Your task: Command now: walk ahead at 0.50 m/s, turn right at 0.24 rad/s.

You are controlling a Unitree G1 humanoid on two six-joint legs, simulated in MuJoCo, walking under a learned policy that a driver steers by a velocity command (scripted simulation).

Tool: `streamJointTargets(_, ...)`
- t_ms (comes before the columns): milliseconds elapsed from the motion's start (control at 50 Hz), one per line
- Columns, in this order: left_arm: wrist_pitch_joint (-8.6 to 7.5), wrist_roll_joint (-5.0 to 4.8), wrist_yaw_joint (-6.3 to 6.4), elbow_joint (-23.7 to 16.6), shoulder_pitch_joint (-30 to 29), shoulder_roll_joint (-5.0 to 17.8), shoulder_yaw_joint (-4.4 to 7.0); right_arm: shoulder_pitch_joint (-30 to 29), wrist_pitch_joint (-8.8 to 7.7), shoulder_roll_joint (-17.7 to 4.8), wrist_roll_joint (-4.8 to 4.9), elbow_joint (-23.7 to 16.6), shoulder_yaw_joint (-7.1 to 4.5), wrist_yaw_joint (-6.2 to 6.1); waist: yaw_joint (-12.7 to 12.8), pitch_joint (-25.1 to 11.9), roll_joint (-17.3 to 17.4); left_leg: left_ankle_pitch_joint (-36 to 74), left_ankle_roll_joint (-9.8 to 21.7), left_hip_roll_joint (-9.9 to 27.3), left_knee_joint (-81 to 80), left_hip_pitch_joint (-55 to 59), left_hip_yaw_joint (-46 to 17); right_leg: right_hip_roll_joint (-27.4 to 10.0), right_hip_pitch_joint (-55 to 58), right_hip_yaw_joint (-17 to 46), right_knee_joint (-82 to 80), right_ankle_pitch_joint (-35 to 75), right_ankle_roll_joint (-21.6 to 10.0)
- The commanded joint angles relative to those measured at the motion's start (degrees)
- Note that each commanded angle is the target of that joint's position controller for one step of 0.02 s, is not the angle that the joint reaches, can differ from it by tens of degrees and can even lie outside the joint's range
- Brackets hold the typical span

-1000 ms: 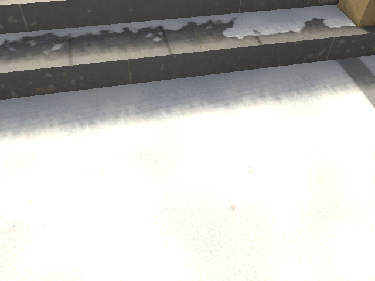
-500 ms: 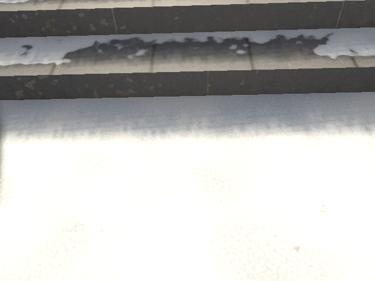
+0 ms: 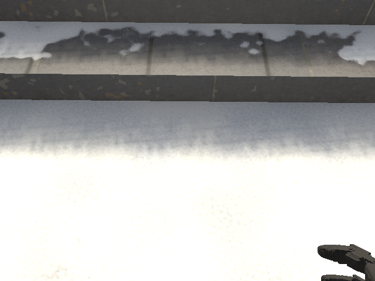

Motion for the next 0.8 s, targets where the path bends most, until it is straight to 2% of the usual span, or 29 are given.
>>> streamJointTargets(20,-3.08,-3.75,0.22,-6.1,1.1,5.7,0.36,22.9,0.02,-10.4,-0.43,3.2,-3.86,-0.67,-11.0,-23.0,9.7,-2.0,13.3,22.0,-11.8,51.9,-36.7,0.9,-41.2,7.9,32.8,2.8,-0.8)
streamJointTargets(40,-3.18,-3.6,0.66,-8.1,-5.7,7.5,0.75,17.6,-0.2,-8.0,-0.3,2.9,-3.01,-0.96,-10.2,-14.0,4.2,1.6,10.9,20.3,-13.2,41.8,-28.4,-1.4,-41.9,5.6,30.9,8.9,-0.9)
streamJointTargets(60,-2.83,-2.35,1.03,-7.8,-6.6,7.2,0.94,13.5,-0.8,-6.7,-1.08,2.5,-2.42,-0.92,-7.7,-10.3,0.2,9.0,10.2,19.1,-14.4,32.9,-23.0,-3.8,-38.6,6.0,28.4,14.2,-0.6)
streamJointTargets(80,-2.26,-1.43,0.89,-7.9,-5.5,6.2,1.08,11.5,-1.3,-5.9,-1.5,3.3,-2.48,-0.93,-5.4,-9.2,2.3,15.4,9.6,17.3,-15.1,27.9,-19.0,-5.6,-35.3,6.8,25.9,17.1,-0.5)
streamJointTargets(100,-1.64,-1.5,0.48,-7.3,-3.9,5.6,1.35,11.0,-1.78,-4.8,-1.48,4.1,-2.28,-1.09,-4.0,-8.5,3.8,17.6,7.9,15.0,-16.6,24.6,-13.9,-7.0,-32.2,7.7,22.9,19.9,-0.8)
streamJointTargets(120,-1.03,-1.68,0.26,-7.2,-3.4,4.5,1.24,10.5,-2.16,-4.5,-1.4,4.9,-2.35,-1.24,-3.4,-7.6,4.8,19.0,7.8,14.3,-18.0,23.0,-11.0,-7.1,-31.7,7.0,22.2,20.5,-0.8)
streamJointTargets(160,-0.05,-1.29,0.1,-8.4,-5.6,2.8,1.05,9.5,-2.61,-5.2,-1.02,6.2,-2.52,-1.79,-2.6,-3.3,3.7,25.9,7.4,13.3,-20.2,18.8,-5.3,-6.7,-33.0,6.0,17.3,22.8,0.1)
streamJointTargets(200,0.0,-0.55,-0.05,-10.3,-8.5,2.4,0.87,7.9,-2.37,-6.4,-1.29,6.5,-2.66,-2.68,-2.1,-1.0,2.7,33.8,6.7,12.2,-21.1,16.9,-0.2,-5.5,-33.6,4.3,10.2,27.1,1.0)
streamJointTargets(240,-0.4,-0.35,-0.84,-11.8,-11.7,1.6,0.39,6.6,-1.61,-7.4,-1.15,6.3,-2.68,-3.71,-2.7,-0.6,2.7,35.5,4.7,9.5,-20.8,16.2,5.1,-4.2,-31.2,0.9,-0.4,33.8,1.1)
streamJointTargets(260,-0.52,-0.18,-1.4,-12.6,-14.2,0.9,0.02,7.5,-1.17,-8.0,-0.91,6.4,-2.76,-4.25,-4.0,-0.9,2.3,36.3,3.9,9.0,-20.1,17.5,6.5,-3.4,-30.7,-0.9,-4.8,37.1,0.9)
streamJointTargets(320,-0.43,0.09,-3.14,-15.4,-18.6,0.8,-0.09,10.9,0.46,-9.9,-0.2,7.2,-3.14,-5.52,-6.1,-2.7,1.8,38.7,3.0,10.7,-16.3,24.4,7.5,-1.6,-30.9,-3.6,-12.3,40.2,0.0)
streamJointTargets(360,-0.21,0.37,-4.02,-16.4,-17.7,2.7,0.7,10.7,1.85,-11.0,0.2,6.8,-3.58,-5.99,-5.1,-4.3,2.7,44.3,2.9,12.1,-11.2,28.1,7.8,0.1,-29.7,-4.9,-13.8,35.9,-1.6)
streamJointTargets(400,0.07,0.45,-4.38,-16.2,-12.8,5.0,1.85,9.0,3.32,-11.8,0.67,5.5,-4.1,-6.52,-2.1,-6.8,4.0,52.5,2.7,12.7,-2.1,29.4,8.1,2.9,-25.0,-6.3,-14.4,30.1,-4.0)
streamJointTargets(420,0.01,0.34,-4.07,-15.4,-7.7,7.0,2.86,7.9,3.88,-11.5,0.82,4.8,-4.06,-6.5,0.6,-9.2,3.1,50.6,1.9,11.5,6.6,28.2,8.4,4.3,-19.0,-6.1,-17.8,30.9,-5.9)
streamJointTargets(440,-0.16,0.61,-3.0,-14.5,-2.0,9.5,3.92,7.0,3.95,-10.4,0.83,3.9,-3.59,-6.16,4.2,-11.7,-1.2,37.8,-0.6,7.4,20.7,22.2,9.3,3.3,-8.8,-2.4,-25.3,44.4,-8.3)
streamJointTargets(460,-0.03,0.66,-1.66,-15.4,-4.7,13.4,4.01,12.0,3.69,-2.6,-2.85,2.8,-1.43,-5.0,-2.6,-14.5,-15.6,-21.2,-3.5,-1.2,38.0,5.1,8.3,-9.0,5.1,13.9,-18.8,77.5,-13.5)
streamJointTargets(480,-0.64,2.8,-1.8,-18.6,-6.8,15.1,3.84,17.4,2.93,-5.0,-2.11,2.3,-1.09,-3.67,-4.3,-26.3,-16.9,-33.8,-5.8,-8.4,54.4,-7.6,-4.9,-20.6,15.4,40.5,-23.5,72.8,-27.2)
streamJointTargets(500,-0.26,1.93,-2.09,-20.5,-10.4,11.6,3.5,14.1,2.72,-10.4,-0.78,2.7,-2.2,-2.93,-1.5,-26.0,-6.4,-28.1,-5.1,-4.2,54.9,-9.6,-10.4,-18.3,12.6,35.9,-26.7,61.8,-25.2)
streamJointTargets(520,0.12,0.68,-1.89,-20.9,-13.5,9.1,2.75,9.7,3.06,-10.7,-0.13,1.1,-2.3,-2.91,-2.4,-18.6,-2.0,-23.5,-4.9,-2.5,51.3,-11.2,-9.4,-15.2,5.5,29.7,-27.9,53.3,-21.9)
streamJointTargets(540,0.59,-0.14,-1.6,-20.8,-14.9,7.6,2.34,8.1,3.67,-9.4,-0.79,1.2,-2.13,-3.47,-3.9,-13.8,2.9,-20.6,-5.2,-0.5,46.8,-11.0,-8.7,-12.4,-1.5,26.1,-29.4,46.6,-18.9)
streamJointTargets(560,0.96,-0.32,-1.25,-21.0,-15.9,7.2,2.19,7.6,4.42,-9.4,-1.03,0.8,-2.27,-3.95,-5.0,-11.3,2.2,-18.8,-5.4,0.5,42.2,-8.7,-8.8,-10.5,-7.2,24.0,-30.4,43.0,-17.6)
streamJointTargets(600,1.57,0.68,-0.88,-21.4,-16.6,7.5,2.37,8.5,5.43,-7.7,-0.8,1.0,-2.08,-4.15,-6.4,-9.4,-1.6,-17.5,-6.1,0.1,34.2,-3.6,-7.3,-7.2,-13.9,21.0,-31.9,41.4,-15.6)
streamJointTargets(620,1.77,0.9,-0.48,-21.3,-16.2,8.1,2.64,8.8,5.5,-6.6,-0.8,1.3,-1.75,-4.41,-6.2,-9.8,-2.9,-17.2,-6.8,-0.4,30.5,-2.4,-6.6,-6.3,-14.7,19.6,-31.6,43.4,-15.4)
streamJointTargets(660,2.34,0.82,0.48,-21.0,-14.7,9.4,3.21,7.9,5.64,-5.9,-0.79,1.2,-1.49,-5.02,-5.3,-11.9,-4.0,-15.6,-8.0,-0.9,25.3,-1.4,-6.8,-5.8,-14.0,19.6,-30.9,42.8,-15.1)
streamJointTargets(700,3.13,0.51,1.21,-21.3,-15.2,9.7,3.39,6.8,5.95,-5.9,-0.56,1.2,-1.47,-5.24,-4.7,-12.7,-5.4,-12.5,-8.5,-1.0,21.6,-0.5,-7.4,-4.9,-14.5,20.3,-30.8,34.5,-13.7)
streamJointTargets(740,3.85,0.51,1.56,-21.8,-15.8,9.5,3.39,5.5,5.98,-6.3,-0.32,0.9,-1.65,-5.27,-4.0,-11.7,-7.3,-10.7,-8.4,-1.3,18.2,0.4,-7.7,-3.9,-15.8,21.6,-31.4,25.0,-12.3)
streamJointTargets(800,4.37,0.53,1.58,-22.2,-15.6,9.3,3.3,5.0,4.95,-6.9,0.02,0.4,-1.9,-4.7,-3.3,-11.6,-10.9,-11.4,-7.4,-2.1,11.8,3.5,-6.7,-3.2,-16.6,25.2,-33.1,7.7,-11.4)
Velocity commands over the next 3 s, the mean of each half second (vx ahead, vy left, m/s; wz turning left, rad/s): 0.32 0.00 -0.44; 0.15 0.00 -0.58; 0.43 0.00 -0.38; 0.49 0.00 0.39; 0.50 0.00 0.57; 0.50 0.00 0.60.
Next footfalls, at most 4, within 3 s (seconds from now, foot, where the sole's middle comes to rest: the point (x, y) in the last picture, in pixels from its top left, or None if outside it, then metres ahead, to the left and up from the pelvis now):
0.44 right None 0.40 -0.09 -0.76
0.90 left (168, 270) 0.45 0.13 -0.76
1.38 right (286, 273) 0.47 -0.27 -0.76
1.90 left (285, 174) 0.86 -0.30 -0.76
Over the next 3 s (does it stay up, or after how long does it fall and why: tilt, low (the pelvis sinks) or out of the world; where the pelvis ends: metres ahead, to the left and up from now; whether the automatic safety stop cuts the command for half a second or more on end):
stays up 1.13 -0.43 0.00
